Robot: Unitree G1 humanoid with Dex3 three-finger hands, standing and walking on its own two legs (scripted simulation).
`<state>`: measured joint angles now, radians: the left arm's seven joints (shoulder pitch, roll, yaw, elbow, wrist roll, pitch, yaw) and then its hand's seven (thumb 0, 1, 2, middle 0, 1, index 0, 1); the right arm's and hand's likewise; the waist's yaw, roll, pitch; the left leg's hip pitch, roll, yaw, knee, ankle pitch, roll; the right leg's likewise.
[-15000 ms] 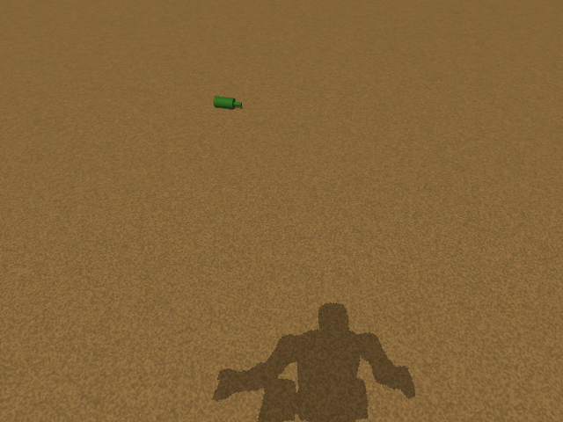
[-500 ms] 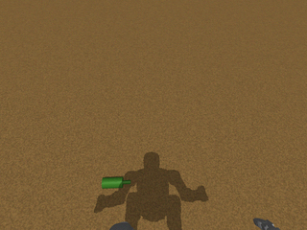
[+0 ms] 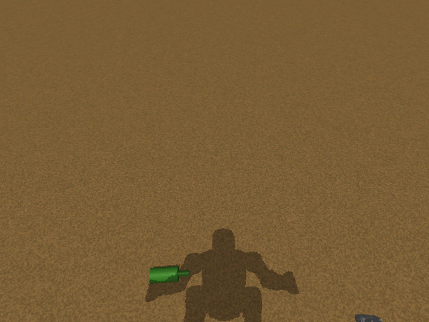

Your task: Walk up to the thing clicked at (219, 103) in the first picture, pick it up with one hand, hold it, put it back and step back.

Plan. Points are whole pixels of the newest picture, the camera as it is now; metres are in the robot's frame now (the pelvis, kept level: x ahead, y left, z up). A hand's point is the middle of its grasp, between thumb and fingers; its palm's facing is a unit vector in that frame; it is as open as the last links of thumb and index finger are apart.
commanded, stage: walk up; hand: left
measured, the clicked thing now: (169, 274) +0.44 +0.23 -0.75
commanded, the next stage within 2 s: none
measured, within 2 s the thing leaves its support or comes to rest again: neither
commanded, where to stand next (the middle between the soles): +0.06 -0.02 m, yaw +2 degrees
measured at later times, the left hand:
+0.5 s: hand out of the picture +0.07 +0.25 -0.16, palm faces -0.01 -0.94 -0.33, open 7.4 cm
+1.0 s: hand out of the picture +0.02 +0.25 -0.17, palm faces +0.01 -0.91 -0.42, open 7.4 cm
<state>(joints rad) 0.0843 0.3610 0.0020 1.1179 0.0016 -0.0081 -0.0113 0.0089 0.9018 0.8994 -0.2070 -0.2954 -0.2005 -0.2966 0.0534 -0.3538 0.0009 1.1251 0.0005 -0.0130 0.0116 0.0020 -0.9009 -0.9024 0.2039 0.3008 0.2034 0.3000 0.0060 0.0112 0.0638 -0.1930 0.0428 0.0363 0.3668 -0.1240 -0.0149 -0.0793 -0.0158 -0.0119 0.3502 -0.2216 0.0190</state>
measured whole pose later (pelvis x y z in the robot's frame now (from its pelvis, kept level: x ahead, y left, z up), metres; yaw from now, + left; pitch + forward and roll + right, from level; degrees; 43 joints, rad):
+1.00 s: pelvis -0.05 -0.03 -0.03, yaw +1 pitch -1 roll +1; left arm 0.13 0.38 0.06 0.95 0.03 0.05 -0.01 0.01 0.90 0.90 -0.21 -0.30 -0.20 -0.30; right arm 0.00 -0.41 -0.08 0.95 -0.01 0.08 -0.02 0.00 -0.90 -0.90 0.20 0.30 0.20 0.30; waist 0.02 0.03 0.16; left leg -0.52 -0.04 -0.11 0.89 -0.44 0.00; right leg -0.32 -0.01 -0.02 0.72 -0.39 -0.03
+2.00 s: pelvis -0.08 +0.01 -0.03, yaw +5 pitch -2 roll -1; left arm 0.11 0.43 0.07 0.88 0.01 0.05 0.03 0.01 0.90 0.90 -0.21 -0.30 -0.20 -0.30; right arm 0.21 -0.36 -0.05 0.92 -0.04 0.04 0.01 0.00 -0.90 -0.90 0.21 0.30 0.21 0.30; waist -0.02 -0.03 0.16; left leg -0.29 0.01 0.00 0.72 -0.39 0.02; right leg -0.56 0.09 0.15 1.12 -0.44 -0.02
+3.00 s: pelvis -0.04 +0.00 -0.01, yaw +1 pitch -3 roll +0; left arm 0.17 0.36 -0.01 1.07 0.02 -0.01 -0.01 0.01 0.90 0.90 -0.21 -0.30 -0.20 -0.30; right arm 0.13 -0.35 -0.03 1.03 0.00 -0.01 0.02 0.00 -0.90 -0.90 0.21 0.30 0.20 0.30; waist 0.00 0.01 0.07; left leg -0.24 0.01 -0.02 0.49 -0.20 -0.01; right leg -0.18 0.00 0.00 0.49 -0.26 0.01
